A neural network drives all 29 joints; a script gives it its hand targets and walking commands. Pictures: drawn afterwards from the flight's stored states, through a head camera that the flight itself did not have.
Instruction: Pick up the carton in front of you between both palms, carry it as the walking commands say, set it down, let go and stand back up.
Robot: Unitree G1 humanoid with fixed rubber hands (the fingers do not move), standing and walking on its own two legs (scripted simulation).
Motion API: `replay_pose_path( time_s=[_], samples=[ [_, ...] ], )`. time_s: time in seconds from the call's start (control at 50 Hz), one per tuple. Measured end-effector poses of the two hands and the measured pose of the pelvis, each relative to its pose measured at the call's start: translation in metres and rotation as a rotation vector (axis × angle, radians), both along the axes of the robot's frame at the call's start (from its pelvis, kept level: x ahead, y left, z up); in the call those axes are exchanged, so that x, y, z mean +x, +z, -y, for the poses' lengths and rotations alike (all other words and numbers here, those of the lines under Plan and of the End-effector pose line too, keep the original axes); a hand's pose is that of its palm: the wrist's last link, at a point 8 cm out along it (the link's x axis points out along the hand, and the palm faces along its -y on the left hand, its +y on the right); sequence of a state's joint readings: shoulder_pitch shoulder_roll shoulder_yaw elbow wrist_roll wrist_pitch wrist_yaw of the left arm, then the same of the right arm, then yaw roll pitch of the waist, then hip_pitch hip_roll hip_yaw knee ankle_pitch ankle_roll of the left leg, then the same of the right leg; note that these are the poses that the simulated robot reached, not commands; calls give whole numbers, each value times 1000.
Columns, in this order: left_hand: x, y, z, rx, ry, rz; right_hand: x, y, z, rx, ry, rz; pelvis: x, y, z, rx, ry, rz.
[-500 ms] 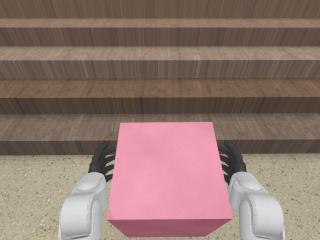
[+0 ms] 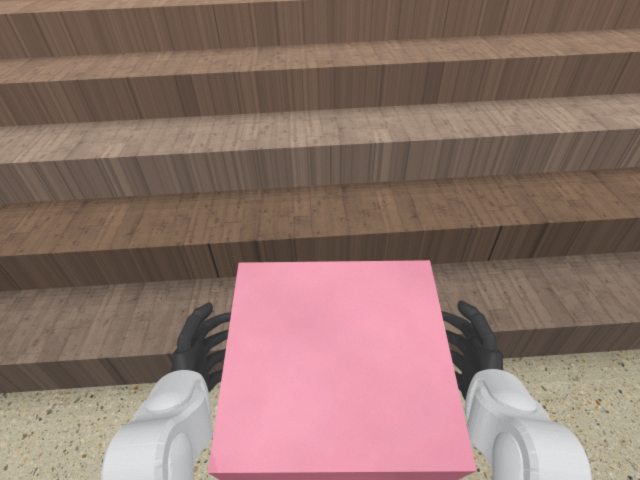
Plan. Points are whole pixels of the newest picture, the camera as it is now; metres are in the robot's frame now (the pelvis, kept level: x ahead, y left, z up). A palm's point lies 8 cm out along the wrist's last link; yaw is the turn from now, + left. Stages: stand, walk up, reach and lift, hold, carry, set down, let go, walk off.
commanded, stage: carry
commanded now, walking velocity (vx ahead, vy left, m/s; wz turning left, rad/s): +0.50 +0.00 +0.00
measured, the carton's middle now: (334, 389) +0.24 +0.00 +0.03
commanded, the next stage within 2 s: none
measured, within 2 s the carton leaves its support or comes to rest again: neither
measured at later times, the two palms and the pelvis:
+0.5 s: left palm (235, 143) +0.65 +0.16 +0.14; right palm (411, 136) +0.64 -0.15 +0.15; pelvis +0.32 +0.02 -0.01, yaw -1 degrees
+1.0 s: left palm (269, 70) +1.02 +0.13 +0.13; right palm (392, 63) +1.02 -0.17 +0.14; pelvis +0.68 -0.04 +0.03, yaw +1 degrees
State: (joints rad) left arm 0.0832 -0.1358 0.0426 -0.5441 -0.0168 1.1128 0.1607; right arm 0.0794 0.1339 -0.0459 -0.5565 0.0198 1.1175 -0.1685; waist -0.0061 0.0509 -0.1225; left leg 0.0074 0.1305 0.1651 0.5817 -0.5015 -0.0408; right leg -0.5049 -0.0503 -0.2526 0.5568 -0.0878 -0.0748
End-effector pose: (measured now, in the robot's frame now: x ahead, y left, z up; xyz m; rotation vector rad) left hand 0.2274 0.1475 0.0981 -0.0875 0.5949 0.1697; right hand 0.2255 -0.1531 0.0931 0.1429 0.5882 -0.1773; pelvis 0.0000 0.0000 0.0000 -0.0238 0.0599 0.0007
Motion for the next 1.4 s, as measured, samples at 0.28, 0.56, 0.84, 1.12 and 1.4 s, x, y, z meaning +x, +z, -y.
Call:
replay_pose_path(
  time_s=[0.28,0.56,0.84,1.12,1.4],
  samples=[
    [191,72,5,3,49,117,204,71,9,-36,13,115,162,32,15,39,-1,-17],
    [477,20,-13,-51,8,-1,453,37,-8,-36,-105,6,349,1,-25,14,-25,-14],
    [662,31,-9,-78,67,94,649,44,-3,6,-88,103,535,16,-10,18,12,-49],
    [842,85,17,-78,171,-27,880,91,22,2,28,-27,748,105,60,-41,17,30],
    [989,292,48,29,94,193,1011,275,54,10,-13,181,888,207,67,99,1,-8]
  ],
)
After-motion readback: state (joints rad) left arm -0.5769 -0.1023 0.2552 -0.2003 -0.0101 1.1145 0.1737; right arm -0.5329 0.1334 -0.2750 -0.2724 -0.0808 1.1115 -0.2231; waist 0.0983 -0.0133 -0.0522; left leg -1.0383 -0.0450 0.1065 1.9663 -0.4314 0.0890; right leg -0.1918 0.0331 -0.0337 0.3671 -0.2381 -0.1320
